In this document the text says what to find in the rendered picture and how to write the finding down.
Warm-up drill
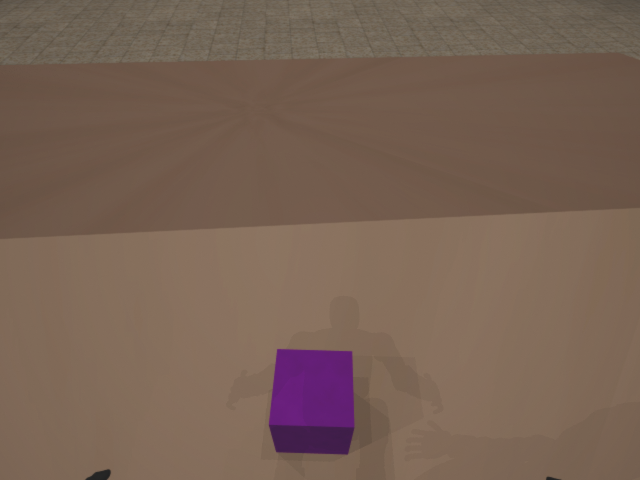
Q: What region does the carton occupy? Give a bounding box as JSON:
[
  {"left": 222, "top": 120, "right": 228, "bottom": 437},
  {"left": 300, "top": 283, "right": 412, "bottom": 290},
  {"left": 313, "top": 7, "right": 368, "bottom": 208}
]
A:
[{"left": 269, "top": 349, "right": 354, "bottom": 455}]

